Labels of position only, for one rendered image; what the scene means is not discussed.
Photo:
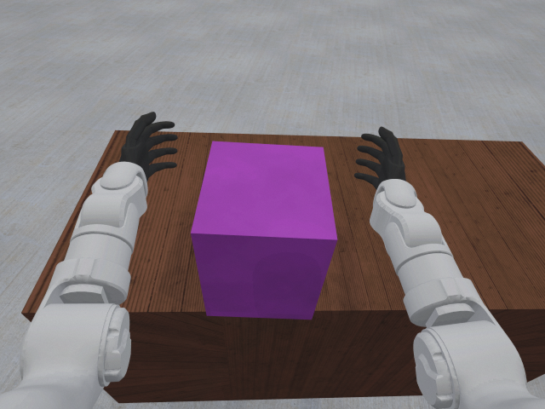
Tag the right robot hand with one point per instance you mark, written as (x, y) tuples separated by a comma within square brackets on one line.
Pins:
[(391, 158)]

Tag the left robot hand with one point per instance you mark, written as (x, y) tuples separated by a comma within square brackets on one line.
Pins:
[(138, 143)]

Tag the right robot upper arm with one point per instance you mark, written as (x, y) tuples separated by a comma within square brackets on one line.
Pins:
[(470, 365)]

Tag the carton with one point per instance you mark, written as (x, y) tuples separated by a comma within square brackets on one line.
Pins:
[(264, 230)]

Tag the robot right forearm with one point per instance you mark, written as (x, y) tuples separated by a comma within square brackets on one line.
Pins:
[(435, 291)]

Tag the pedestal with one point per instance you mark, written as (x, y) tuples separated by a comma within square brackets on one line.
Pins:
[(488, 198)]

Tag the left robot upper arm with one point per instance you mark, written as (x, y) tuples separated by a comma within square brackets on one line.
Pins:
[(73, 352)]

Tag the robot left forearm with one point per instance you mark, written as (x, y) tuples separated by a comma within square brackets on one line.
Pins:
[(95, 269)]

